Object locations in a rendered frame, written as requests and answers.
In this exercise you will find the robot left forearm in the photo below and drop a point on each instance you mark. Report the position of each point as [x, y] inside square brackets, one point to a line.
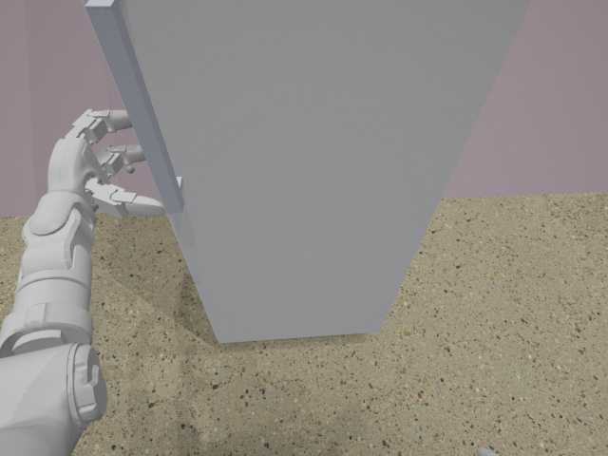
[51, 301]

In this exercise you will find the robot left upper arm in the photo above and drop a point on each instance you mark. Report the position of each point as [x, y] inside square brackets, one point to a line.
[47, 399]

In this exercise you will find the fridge door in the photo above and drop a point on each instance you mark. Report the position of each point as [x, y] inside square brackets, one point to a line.
[315, 139]

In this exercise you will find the left robot hand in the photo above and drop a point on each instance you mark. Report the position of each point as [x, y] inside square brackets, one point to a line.
[73, 165]

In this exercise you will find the handle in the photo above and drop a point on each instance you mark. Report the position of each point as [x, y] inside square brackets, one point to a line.
[108, 22]

